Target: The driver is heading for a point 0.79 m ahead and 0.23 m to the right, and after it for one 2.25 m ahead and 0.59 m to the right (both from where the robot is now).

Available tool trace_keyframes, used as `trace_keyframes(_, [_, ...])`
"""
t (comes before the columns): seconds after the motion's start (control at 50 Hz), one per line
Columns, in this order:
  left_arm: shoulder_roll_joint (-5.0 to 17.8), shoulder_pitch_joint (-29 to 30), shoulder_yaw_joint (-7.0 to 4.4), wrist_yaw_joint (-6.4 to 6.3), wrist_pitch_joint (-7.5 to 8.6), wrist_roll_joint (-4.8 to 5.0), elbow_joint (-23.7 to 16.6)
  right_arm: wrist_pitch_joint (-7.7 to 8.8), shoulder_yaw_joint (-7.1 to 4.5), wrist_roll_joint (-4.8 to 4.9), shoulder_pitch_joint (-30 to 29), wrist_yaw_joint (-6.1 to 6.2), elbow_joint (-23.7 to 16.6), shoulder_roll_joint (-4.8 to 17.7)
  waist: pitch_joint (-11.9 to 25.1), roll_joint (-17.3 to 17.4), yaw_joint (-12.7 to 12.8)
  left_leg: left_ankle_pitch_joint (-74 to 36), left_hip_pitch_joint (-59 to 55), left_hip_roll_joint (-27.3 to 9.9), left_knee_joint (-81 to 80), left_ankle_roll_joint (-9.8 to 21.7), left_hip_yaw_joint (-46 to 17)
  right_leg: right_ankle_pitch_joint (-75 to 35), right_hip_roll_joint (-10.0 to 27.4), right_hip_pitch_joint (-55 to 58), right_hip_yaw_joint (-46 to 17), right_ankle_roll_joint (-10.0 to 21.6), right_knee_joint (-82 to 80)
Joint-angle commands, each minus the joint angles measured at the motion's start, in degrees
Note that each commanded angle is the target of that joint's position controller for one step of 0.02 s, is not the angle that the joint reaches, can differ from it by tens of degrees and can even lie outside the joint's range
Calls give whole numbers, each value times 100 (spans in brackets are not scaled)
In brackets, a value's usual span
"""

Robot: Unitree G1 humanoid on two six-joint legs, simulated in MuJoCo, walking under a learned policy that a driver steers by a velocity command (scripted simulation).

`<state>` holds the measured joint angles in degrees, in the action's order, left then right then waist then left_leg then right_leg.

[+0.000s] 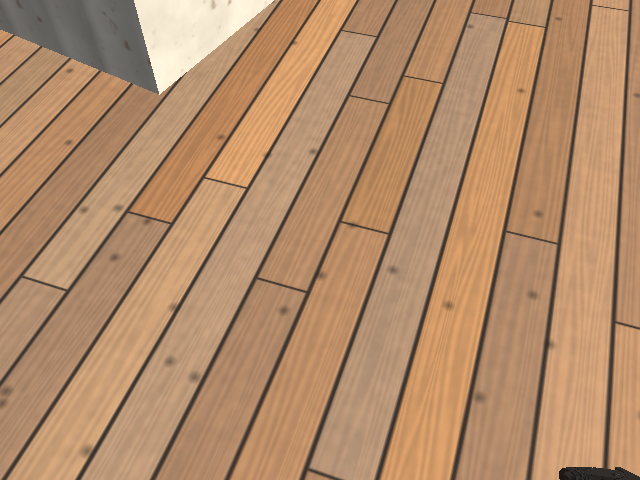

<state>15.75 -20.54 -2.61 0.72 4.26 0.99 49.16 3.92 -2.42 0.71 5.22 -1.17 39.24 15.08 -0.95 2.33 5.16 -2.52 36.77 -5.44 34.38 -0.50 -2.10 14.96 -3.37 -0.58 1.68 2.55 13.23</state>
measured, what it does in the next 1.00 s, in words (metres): walks ahead, turning right: left foot, then right foot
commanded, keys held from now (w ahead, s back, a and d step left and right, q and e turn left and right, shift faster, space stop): w+e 0.90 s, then w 0.10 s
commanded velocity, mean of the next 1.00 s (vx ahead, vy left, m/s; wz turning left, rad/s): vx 0.50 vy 0.00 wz -0.46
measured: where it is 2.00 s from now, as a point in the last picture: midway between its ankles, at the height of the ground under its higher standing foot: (495, 263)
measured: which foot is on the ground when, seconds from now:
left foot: up 0.00-0.08, down 0.10-0.64, up 0.66-1.00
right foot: down 0.00-0.12, up 0.14-0.62, down 0.64-1.00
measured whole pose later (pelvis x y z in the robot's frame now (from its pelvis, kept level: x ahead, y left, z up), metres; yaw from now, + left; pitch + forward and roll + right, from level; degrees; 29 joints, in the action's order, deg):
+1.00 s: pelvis +0.52 -0.11 +0.00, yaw -31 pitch +2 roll +0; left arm 16.0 -19.3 -4.0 -0.5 2.7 1.0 42.0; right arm 5.5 -2.9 -0.2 1.6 -1.0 41.0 16.4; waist -1.9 2.3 4.2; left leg -3.1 36.3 -3.9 34.7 -3.3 -4.9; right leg 14.5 -6.2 -6.6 -7.2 4.9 20.0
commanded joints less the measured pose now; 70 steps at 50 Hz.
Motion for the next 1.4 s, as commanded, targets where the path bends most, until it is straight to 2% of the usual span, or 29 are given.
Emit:
trace_keyframes(0.02, [1030, -248, -253, -57, -51, 51, -123, 167, -96, 26, -745, -94, -631, 408, -288, -596, -39, 169, -105, 199, -431, 108, 54, -1952, 1670, 8, -956, 833, -77])
trace_keyframes(0.06, [1142, -155, -300, -97, -112, 55, -115, 212, -163, 13, -450, -112, -576, 578, -138, -710, -286, 557, -632, 316, -633, 222, 72, -2388, 1744, 147, -1113, 724, 301])
trace_keyframes(0.1, [994, 10, -237, -111, -126, 15, -173, 236, -380, -49, 878, -34, -222, 1000, 752, -625, -997, 420, -2779, 344, -748, 518, 163, -3223, 1272, -408, -810, 436, 1822])
trace_keyframes(0.12, [579, 26, -82, -108, -102, -150, -367, 212, -494, -152, 1916, 43, -103, 1440, 1748, 76, -1362, 262, -4563, -828, -473, 880, -1017, -1565, 810, -1586, -529, 187, 3656])
trace_keyframes(0.14, [68, -805, 56, -78, 5, -22, -412, 153, -524, -159, 2015, 14, 0, 1657, 2458, 1666, -929, 1519, -6067, -1954, -1105, 1649, -3442, 1856, 62, -3582, -510, -94, 5375])
trace_keyframes(0.16, [732, -453, -98, -69, 44, 114, -317, 133, -390, -112, 1953, 24, -64, 1078, 2041, 969, -1174, 2358, -5684, -1767, -1491, 1455, -3528, 1814, 357, -4118, -1001, -93, 5973])
trace_keyframes(0.18, [949, 68, -185, -63, 50, 173, -479, 136, -313, -75, 1630, 51, -47, 863, 1225, 667, -1154, 2317, -4975, -1608, -1622, 1244, -2653, 1281, 577, -4391, -882, -77, 6048])
trace_keyframes(0.2, [869, 316, -182, -83, 33, 130, -530, 146, -268, -93, 1260, 50, -45, 762, 805, 300, -976, 1843, -4218, -1400, -1804, 1161, -2079, 813, 808, -4209, -766, -109, 5893])
trace_keyframes(0.26, [596, 165, -216, -78, -156, 98, -499, 246, -227, -147, 691, 33, 44, 490, 295, 448, -535, 1042, -2982, -1028, -2394, 1118, -928, 193, 1120, -3526, -776, -199, 5439])
trace_keyframes(0.4, [318, 877, -176, 9, -276, 31, -809, 269, -360, -161, 731, 150, 369, 803, -127, 91, -558, 74, -2969, -907, -2743, 1075, 583, -1351, 1139, -3876, -654, -333, 3886])
trace_keyframes(0.54, [312, 1971, -130, 234, -258, 19, -1325, 42, -490, 23, 1179, 192, 660, 1135, -456, 25, -905, -438, -3985, -1181, -2394, 866, 1212, -1178, 928, -3880, -29, 9, 2479])
trace_keyframes(0.58, [463, 1808, -212, 260, -281, 8, -1393, -38, -536, 83, 1088, 209, 662, 1294, -237, 178, -697, -2086, -4219, -1204, -1758, 740, 1377, -589, 628, -3390, 273, 225, 2400])
trace_keyframes(0.62, [832, 631, -447, 221, -310, 36, -1145, -132, -542, 151, 900, 227, 622, 1363, 442, 195, 28, -3431, -3971, -969, -34, 512, 1641, -511, 89, -1750, 586, 548, 2061])
trace_keyframes(0.64, [1271, -381, -668, 123, -353, 48, -864, -115, -464, 75, 971, 248, 578, 1192, 974, -117, 462, -2413, -2876, -731, 1524, 245, 1690, -756, 131, -19, 109, 797, 1884])
trace_keyframes(0.66, [1984, -385, -788, 34, -354, 109, -836, -10, -210, -216, 1372, 212, 268, 347, 1208, -1760, -120, 2698, -282, 270, 3637, -168, 1497, -289, 1602, 1741, -2831, 1687, 1497])
trace_keyframes(0.68, [1788, -443, -675, 89, -226, 38, -1111, 231, -161, -50, 1114, 150, 141, 524, 2266, -1394, 50, 3834, 608, 791, 4631, -183, -57, 733, 2303, 2394, -5148, 2338, 463])
trace_keyframes(0.7, [1339, -307, -551, 121, -129, -5, -1061, 372, -257, 195, 491, 91, -10, 916, 1605, -885, 230, 3303, 1183, 463, 4631, -35, -321, 475, 2183, 2103, -4446, 1978, 260])
trace_keyframes(0.76, [754, 653, -360, 75, -57, -40, -1222, 427, -293, -81, 435, 156, 88, 956, 567, -418, -424, 2241, 288, -120, 3295, 74, -330, -1129, 1528, -65, -2685, 1484, 251])
trace_keyframes(0.84, [918, 633, -391, -47, -34, -34, -1263, 196, -256, -162, 379, 140, 27, 709, 322, -365, -595, 1717, -148, -52, 2268, -212, -151, -2056, 1271, -1013, -2049, 1496, -35])
trace_keyframes(0.94, [963, 281, -402, -165, -92, 2, -1118, 205, -114, -110, -567, 49, -178, 434, 75, -656, -205, -202, -616, 308, 167, -344, -14, -1342, 846, -1396, -1495, 1058, -14])
trace_keyframes(1.06, [919, -210, -378, -159, -133, 0, -808, 330, -172, -46, -939, -92, -338, 686, -75, -797, -44, 132, -623, 379, -585, 13, -75, -1288, 1360, -420, -2058, 926, 538])
trace_keyframes(1.12, [864, -17, -352, -158, -185, -34, -822, 373, -314, -77, 52, -63, -63, 945, 356, -912, -569, 472, -1808, 572, -870, 432, 248, -3126, 1144, -144, -1785, 680, 1569])
trace_keyframes(1.14, [692, 29, -264, -162, -185, -94, -915, 385, -383, -138, 904, -48, 78, 1179, 1127, -640, -936, 213, -3181, -7, -611, 816, -361, -2963, 861, -660, -1447, 486, 2860])
trace_keyframes(1.16, [416, -655, -173, -167, -110, -27, -965, 336, -522, -183, 1639, -59, 229, 1667, 1996, 748, -863, 1013, -5255, -1108, -811, 1774, -2645, -1240, 37, -2582, -836, -28, 4967])
trace_keyframes(1.18, [505, -653, -138, -150, -34, -42, -978, 293, -450, 7, 1796, -135, 376, 1370, 1940, 1445, -896, 2285, -5661, -1493, -1730, 2038, -4312, 1661, -158, -3811, -924, -164, 5813])
trace_keyframes(1.2, [880, -59, -224, -116, 20, 29, -1078, 256, -335, 112, 1476, -130, 304, 1017, 1060, 811, -968, 2995, -5094, -1383, -1839, 1788, -3945, 1408, 224, -4405, -1043, -117, 6163])
trace_keyframes(1.24, [804, 764, -205, -91, 128, -70, -1283, 156, -256, -27, 976, -99, 169, 833, 126, -18, -838, 2177, -3679, -916, -2039, 1569, -2811, 692, 582, -4345, -774, -85, 5599])
trace_keyframes(1.32, [520, 675, -180, -89, 137, -189, -1321, 134, -225, -22, 907, 2, 143, 791, 205, 310, -513, 643, -2861, -434, -2273, 1556, -1954, 297, 745, -3555, -587, -315, 4250])
trace_keyframes(1.4, [284, 1474, -59, -75, 153, -167, -1497, 65, -335, 57, 1153, 133, 246, 1083, 87, 234, -735, 343, -2312, -168, -2296, 1388, -1402, -997, 533, -3002, -462, -537, 2618])
Keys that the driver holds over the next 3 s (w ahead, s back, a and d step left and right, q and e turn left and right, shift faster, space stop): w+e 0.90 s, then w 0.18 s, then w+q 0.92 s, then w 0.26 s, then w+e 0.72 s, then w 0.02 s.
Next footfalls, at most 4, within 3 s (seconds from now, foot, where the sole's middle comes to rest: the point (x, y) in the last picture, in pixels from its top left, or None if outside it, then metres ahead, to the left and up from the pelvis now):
0.10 left None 0.25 0.14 -0.78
0.64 right None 0.47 -0.17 -0.78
1.14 left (421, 336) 0.81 -0.12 -0.78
1.60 right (550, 306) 0.92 -0.43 -0.78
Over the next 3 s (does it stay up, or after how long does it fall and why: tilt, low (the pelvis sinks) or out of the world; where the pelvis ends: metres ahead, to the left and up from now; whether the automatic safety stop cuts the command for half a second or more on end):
stays up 1.59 -0.39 0.00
